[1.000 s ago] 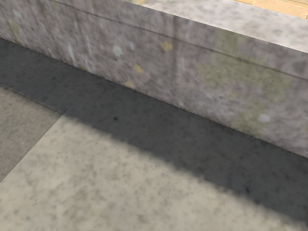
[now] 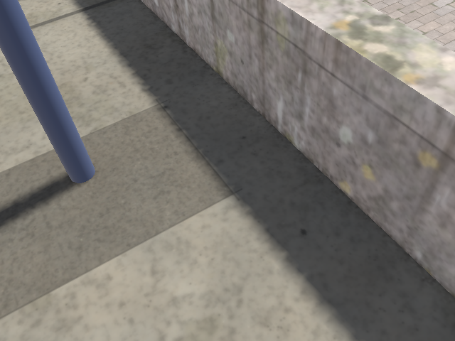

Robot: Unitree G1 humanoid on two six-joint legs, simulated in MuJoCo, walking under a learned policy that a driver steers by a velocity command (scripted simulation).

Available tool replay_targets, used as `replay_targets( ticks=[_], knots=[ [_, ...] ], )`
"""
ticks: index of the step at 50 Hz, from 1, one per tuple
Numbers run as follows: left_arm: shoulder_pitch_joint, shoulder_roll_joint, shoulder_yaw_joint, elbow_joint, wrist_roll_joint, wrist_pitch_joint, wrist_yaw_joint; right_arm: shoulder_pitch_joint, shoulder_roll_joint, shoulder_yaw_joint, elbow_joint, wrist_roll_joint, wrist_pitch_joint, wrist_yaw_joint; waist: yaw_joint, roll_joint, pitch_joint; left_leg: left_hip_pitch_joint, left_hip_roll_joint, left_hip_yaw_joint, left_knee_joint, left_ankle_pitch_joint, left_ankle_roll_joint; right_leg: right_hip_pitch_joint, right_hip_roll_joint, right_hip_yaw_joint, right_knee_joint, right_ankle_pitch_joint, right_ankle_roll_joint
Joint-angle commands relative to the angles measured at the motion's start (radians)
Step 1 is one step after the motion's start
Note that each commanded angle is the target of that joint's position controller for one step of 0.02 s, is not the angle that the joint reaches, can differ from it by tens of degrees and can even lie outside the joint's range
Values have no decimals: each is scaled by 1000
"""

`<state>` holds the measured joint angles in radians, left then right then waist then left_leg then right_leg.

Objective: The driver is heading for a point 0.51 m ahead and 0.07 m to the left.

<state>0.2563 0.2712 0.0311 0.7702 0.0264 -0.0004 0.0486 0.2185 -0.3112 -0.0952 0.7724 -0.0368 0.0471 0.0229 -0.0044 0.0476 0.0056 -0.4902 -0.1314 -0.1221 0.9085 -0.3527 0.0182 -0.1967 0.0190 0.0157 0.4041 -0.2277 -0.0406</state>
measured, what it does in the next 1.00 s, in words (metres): walks ahead: left foot, then right foot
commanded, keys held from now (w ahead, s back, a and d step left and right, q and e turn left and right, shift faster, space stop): w+q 0.36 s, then w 0.14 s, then w+e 0.24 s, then no key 0.26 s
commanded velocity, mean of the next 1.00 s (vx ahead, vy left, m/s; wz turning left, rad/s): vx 0.38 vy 0.00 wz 0.23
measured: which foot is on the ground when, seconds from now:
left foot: up 0.00-0.42, down 0.44-0.96, up 0.98-1.00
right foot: down 0.00-0.44, up 0.46-0.94, down 0.96-1.00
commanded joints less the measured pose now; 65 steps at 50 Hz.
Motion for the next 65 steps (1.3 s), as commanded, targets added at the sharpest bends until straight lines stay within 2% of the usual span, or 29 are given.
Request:
replay_targets(
  ticks=[1, 7, 12, 16, 19, 20, 21, 22, 23, 24, 25, 26, 28, 31, 37, 42, 44, 46, 47, 48, 49, 50, 51, 52, 53, 55, 57, 61, 65],
  knots=[
    [-45, 130, 31, -75, -5, -30, -3, 34, -89, -20, -38, -9, -11, 28, -15, -189, 47, -204, 78, 24, 215, 53, -22, 93, -236, 241, -285, -286, -94],
    [124, 141, 49, -11, -1, -67, -28, -94, -66, -7, -73, -1, -15, 51, 66, -163, 71, -320, 126, 38, 151, 134, -51, 255, -265, 126, -286, -117, -104],
    [160, 135, 53, 23, 1, -81, -37, -190, -32, 11, -107, -2, -25, 66, 88, -163, 102, -308, 166, 92, -10, 173, -39, 269, -292, 24, -277, 23, -115],
    [177, 140, 56, 52, 4, -85, -39, -273, -13, 29, -156, -2, -34, 78, 92, -180, 111, -198, 176, 180, -170, 137, 11, 244, -309, -74, -232, 195, -103],
    [182, 162, 58, 74, -1, -71, -36, -245, -19, 31, -164, -9, -38, 70, 59, -191, 85, -27, 121, 249, -266, 52, 78, 219, -313, -142, -127, 482, -81],
    [186, 172, 57, 84, -5, -67, -36, -177, -26, 25, -145, -10, -43, 60, 22, -183, 42, 86, 77, 263, -300, 36, 104, 208, -308, -171, -12, 700, -76],
    [178, 174, 52, 90, -13, -61, -36, -25, -36, 14, -97, -16, -56, 47, -54, -142, -47, 288, 36, 263, -377, 101, 130, 158, -285, -221, 184, 794, -59],
    [180, 151, 40, 78, -12, -61, -38, 153, -81, -5, -37, -24, -66, 28, -124, -70, -166, 567, 87, 162, -415, 73, 157, -13, -250, -243, 425, 615, -35],
    [193, 23, 6, 6, -14, -67, -59, 221, -197, -26, -37, -20, -73, 8, -111, 201, -278, 854, 437, -357, -518, -160, 253, -396, -123, -238, 766, -158, 20],
    [144, 111, 31, -3, -6, -70, -59, 234, -226, -30, -48, 12, -68, -1, -130, 122, -319, 817, 535, -652, -660, -37, 294, -483, -47, -55, 909, -280, 21],
    [67, 134, 40, -18, -14, -69, -60, 176, -199, -23, -27, 15, -65, -10, -106, 48, -170, 735, 490, -446, -627, 125, 280, -543, -97, -8, 941, -179, 9],
    [67, 104, 27, -9, -23, -79, -64, 123, -136, -4, -25, 14, -73, -15, -63, 18, -76, 596, 444, -292, -624, 312, 250, -506, -130, -9, 880, -104, 0],
    [140, 88, 26, 44, -5, -58, -71, 42, -60, 24, -21, 17, -93, -17, 16, 12, -23, 438, 348, -103, -666, 452, 179, -381, -162, -3, 769, -58, 3],
    [175, 67, 30, 81, -3, -22, -88, 61, -49, 32, 10, 22, -126, -15, 43, 16, -6, 392, 315, 8, -720, 549, 145, -353, -133, 5, 746, -10, 7],
    [-24, 49, 33, 43, -9, -19, -93, 138, -28, 44, 65, 20, -143, -23, -2, 17, 89, 442, 301, 147, -786, 587, 83, -531, -79, 31, 592, 178, 8],
    [-149, -18, -6, 12, 10, -37, -93, 208, -9, 67, 137, 29, -143, -45, -27, 7, 103, 479, 287, 233, -712, 1021, 70, -384, -20, -123, 266, 256, -2],
    [-102, -9, -8, 29, 10, -42, -84, 226, -31, 67, 168, 27, -139, -55, -8, 35, 63, 538, 299, 229, -619, 1208, 59, -292, 29, -153, 213, 216, -29],
    [69, 35, 5, 91, 12, -53, -68, 191, -58, 61, 176, 23, -133, -67, 66, 68, -11, 566, 314, 206, -436, 1312, 47, -143, 63, -127, 172, 161, -69],
    [168, 59, 13, 123, 19, -67, -59, 162, -70, 58, 177, 29, -128, -66, 124, 57, -46, 545, 301, 206, -287, 1213, 45, -33, 46, -94, 56, 251, -92],
    [259, 102, 24, 154, 35, -79, -49, 137, -64, 62, 158, 45, -131, -60, 169, -3, -120, 418, 244, 228, -62, 903, 41, 171, -59, -12, 20, 601, -127],
    [276, 204, 47, 173, 36, -73, -42, 297, 71, 89, 151, 65, -132, -49, 70, -271, -272, 107, 71, 240, 324, -201, 12, 519, -391, 290, 190, 1320, -305],
    [288, 167, 41, 160, -25, -72, -48, 325, 6, 71, 189, 73, -112, -54, 83, -123, -424, 66, 31, 34, 460, -278, 12, 536, -447, 425, 155, 1373, -402],
    [162, 145, 37, 134, -43, -65, -44, 248, -21, 66, 174, 54, -104, -53, 56, -83, -285, 38, 73, 4, 439, -189, 14, 364, -406, 339, 46, 1103, -376],
    [54, 77, 17, 118, -39, -58, -40, 188, -18, 66, 164, 29, -100, -50, 27, -64, -127, 15, 110, 31, 366, -142, 16, 209, -354, 275, -29, 878, -328],
    [14, 36, 4, 119, -35, -55, -34, 157, -12, 64, 164, 11, -91, -47, 4, -40, -41, 37, 138, 44, 289, -114, 8, 95, -311, 218, -87, 773, -282],
    [-3, 11, -10, 135, -24, -53, -26, 207, 38, 73, 192, -3, -54, -41, -37, -64, -25, 194, 143, 82, 175, -59, -13, -72, -245, 114, -134, 708, -229],
    [2, 45, -6, 150, -14, -59, -30, 223, 72, 79, 204, 6, -41, -47, -49, -103, -43, 243, 137, 115, 53, -58, -23, -101, -221, 67, -144, 685, -219],
    [27, 67, -2, 176, -6, -48, -37, 145, 51, 74, 213, 10, -24, -64, -12, -155, -50, 254, 152, 134, -144, -5, -21, -106, -204, 89, -187, 239, -189],
    [13, 62, -1, 193, -11, -24, -34, 99, 55, 74, 228, 13, -28, -63, -3, -150, 11, 286, 151, 144, -285, 43, -15, -164, -208, 147, -218, -128, -165]
  ],
)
